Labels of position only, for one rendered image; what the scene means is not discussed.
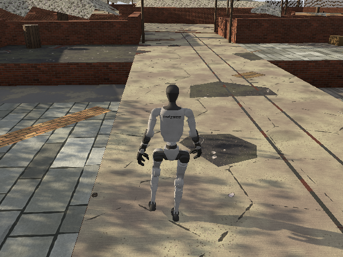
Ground robot left forearm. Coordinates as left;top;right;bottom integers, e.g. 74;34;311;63
138;129;151;154

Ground left robot upper arm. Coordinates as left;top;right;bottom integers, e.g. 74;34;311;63
146;108;161;138

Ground robot right hand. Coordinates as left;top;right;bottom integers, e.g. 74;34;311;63
189;148;202;159

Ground robot right forearm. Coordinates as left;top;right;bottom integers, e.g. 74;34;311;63
192;130;201;149

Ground right robot upper arm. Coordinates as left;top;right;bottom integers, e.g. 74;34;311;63
183;108;197;138

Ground humanoid robot torso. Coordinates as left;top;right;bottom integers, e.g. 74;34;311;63
160;105;184;161

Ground robot left hand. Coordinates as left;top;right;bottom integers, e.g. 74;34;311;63
137;152;149;166

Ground humanoid robot head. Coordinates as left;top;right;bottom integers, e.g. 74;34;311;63
163;85;181;110

